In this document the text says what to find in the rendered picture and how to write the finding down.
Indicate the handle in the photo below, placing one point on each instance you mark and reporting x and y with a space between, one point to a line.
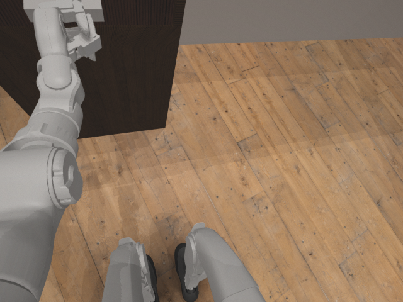
93 7

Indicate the cabinet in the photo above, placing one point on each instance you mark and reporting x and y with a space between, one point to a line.
127 88

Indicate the robot right foot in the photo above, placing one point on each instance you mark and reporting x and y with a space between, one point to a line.
190 295

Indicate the left robot hand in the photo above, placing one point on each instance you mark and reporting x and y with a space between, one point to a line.
52 37

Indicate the drawer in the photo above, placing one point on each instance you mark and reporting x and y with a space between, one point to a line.
115 12

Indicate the left robot upper arm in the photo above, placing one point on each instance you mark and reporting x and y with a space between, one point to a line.
36 186

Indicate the robot left thigh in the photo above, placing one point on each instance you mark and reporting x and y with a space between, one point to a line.
123 280

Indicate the left robot forearm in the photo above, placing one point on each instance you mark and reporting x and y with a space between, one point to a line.
57 118

